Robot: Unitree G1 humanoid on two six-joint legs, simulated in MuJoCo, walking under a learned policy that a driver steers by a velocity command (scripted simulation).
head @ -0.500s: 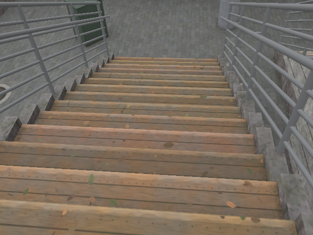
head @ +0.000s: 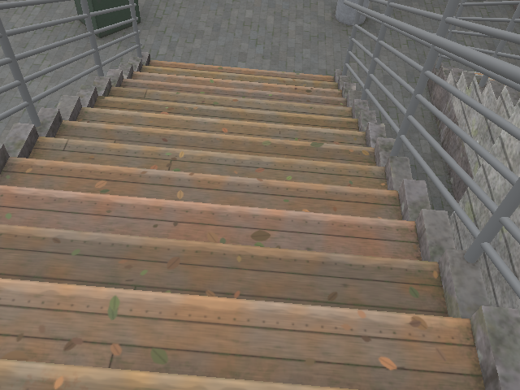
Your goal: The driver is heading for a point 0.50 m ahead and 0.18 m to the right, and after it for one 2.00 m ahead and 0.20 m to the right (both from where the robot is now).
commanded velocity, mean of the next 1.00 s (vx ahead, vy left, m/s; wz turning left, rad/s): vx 0.06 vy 0.00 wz -0.48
